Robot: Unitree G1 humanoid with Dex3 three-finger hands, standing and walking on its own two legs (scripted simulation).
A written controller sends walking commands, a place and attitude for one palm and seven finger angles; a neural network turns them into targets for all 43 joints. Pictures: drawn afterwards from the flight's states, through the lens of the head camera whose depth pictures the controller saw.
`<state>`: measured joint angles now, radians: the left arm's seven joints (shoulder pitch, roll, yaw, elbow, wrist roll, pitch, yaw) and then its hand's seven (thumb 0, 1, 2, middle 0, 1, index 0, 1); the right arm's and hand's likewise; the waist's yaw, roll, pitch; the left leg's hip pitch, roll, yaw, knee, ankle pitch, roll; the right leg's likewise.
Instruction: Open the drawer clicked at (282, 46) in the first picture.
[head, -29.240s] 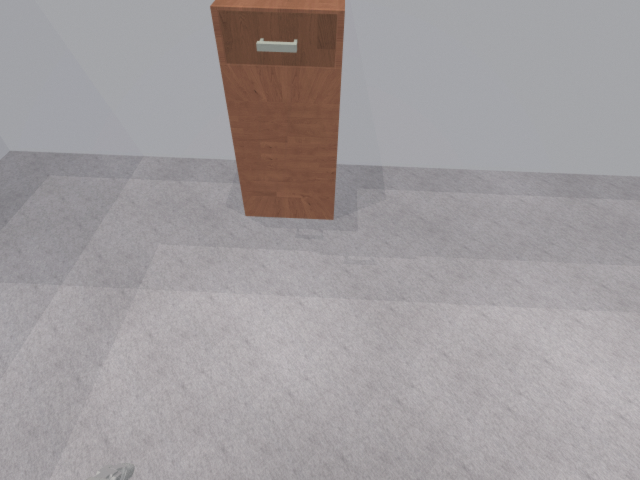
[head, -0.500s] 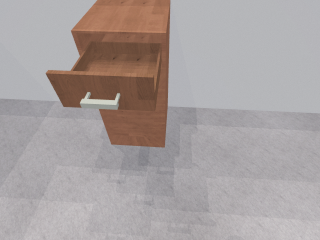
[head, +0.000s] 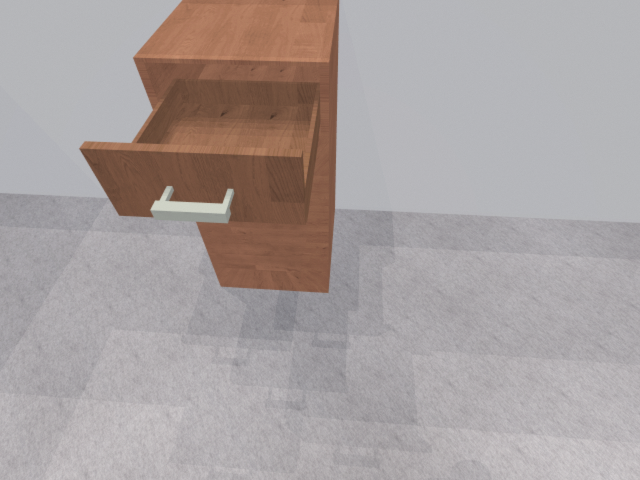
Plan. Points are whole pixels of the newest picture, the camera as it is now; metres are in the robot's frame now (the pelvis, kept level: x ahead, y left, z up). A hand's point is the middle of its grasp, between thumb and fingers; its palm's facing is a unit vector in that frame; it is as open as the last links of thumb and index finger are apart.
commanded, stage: look to check the result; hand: left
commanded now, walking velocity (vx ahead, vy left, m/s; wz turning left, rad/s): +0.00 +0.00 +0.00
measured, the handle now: (195, 202) +0.53 +0.25 +0.01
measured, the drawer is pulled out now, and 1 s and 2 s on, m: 0.30 0.30 0.30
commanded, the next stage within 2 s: stand and wait in 0.08 s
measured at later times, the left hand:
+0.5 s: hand out of the picture +0.01 +0.16 -0.17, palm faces +0.04 -0.98 -0.21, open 7.4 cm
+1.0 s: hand out of the picture +0.02 +0.16 -0.17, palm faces +0.04 -0.98 -0.21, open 7.3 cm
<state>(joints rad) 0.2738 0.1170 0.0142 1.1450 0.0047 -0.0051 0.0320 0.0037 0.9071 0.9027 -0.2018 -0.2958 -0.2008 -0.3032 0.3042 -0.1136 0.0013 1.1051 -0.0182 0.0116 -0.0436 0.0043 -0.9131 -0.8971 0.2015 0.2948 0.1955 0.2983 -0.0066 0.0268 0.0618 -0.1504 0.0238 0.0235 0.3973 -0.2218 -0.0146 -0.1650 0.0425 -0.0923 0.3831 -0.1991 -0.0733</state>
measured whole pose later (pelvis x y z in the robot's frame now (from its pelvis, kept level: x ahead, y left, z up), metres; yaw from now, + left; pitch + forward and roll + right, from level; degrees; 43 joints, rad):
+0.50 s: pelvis +0.01 -0.01 +0.00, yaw +0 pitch -1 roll +0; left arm 0.26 0.13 0.02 1.14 0.00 -0.01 0.03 0.00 0.91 0.90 -0.20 -0.30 -0.20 -0.30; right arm 0.31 -0.12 0.00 1.12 -0.02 0.01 -0.05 0.00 -0.91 -0.90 0.20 0.29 0.20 0.30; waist -0.01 0.03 0.06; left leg -0.13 0.04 0.02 0.38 -0.23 -0.03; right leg -0.14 0.06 -0.09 0.37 -0.21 -0.08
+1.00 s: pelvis +0.02 -0.01 +0.00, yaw +0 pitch -1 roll +0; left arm 0.26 0.13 0.02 1.14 0.00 -0.01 0.03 0.01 0.91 0.90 -0.20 -0.30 -0.20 -0.30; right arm 0.30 -0.13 0.00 1.12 -0.02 0.01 -0.05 0.00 -0.91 -0.90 0.20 0.29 0.20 0.30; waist -0.01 0.04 0.06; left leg -0.11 0.04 0.02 0.37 -0.24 -0.04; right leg -0.13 0.06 -0.09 0.36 -0.22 -0.09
